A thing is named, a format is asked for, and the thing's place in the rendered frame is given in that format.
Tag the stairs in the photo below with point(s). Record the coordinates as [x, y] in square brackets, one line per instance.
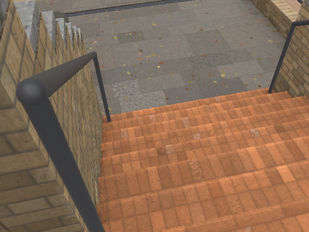
[182, 163]

